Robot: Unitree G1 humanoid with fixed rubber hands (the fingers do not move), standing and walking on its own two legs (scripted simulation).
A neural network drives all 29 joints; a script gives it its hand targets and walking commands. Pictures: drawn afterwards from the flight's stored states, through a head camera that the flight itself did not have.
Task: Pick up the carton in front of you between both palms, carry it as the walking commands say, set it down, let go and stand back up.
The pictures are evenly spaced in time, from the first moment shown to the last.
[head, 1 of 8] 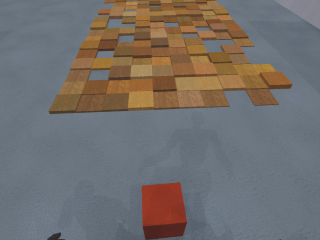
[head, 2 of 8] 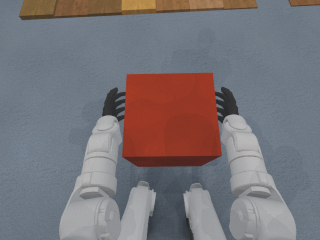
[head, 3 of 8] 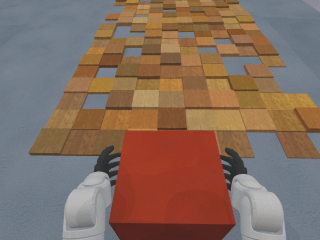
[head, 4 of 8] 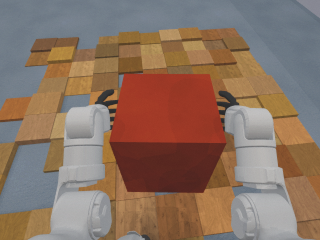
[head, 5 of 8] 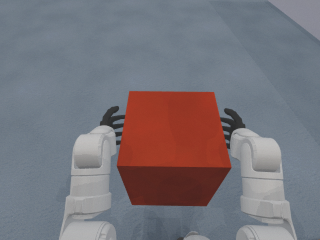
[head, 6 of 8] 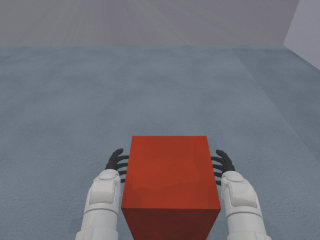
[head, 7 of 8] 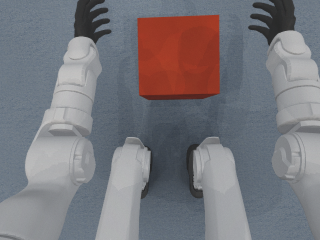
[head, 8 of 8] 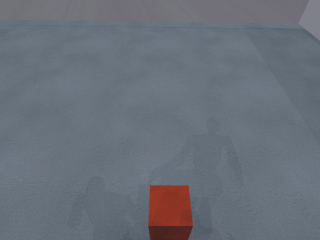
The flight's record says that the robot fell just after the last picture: no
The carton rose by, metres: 0.78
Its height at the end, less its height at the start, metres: +0.00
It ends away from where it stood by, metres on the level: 6.00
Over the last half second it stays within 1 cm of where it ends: yes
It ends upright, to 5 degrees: yes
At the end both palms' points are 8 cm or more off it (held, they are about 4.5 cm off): yes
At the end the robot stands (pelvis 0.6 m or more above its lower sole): yes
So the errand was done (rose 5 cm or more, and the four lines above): yes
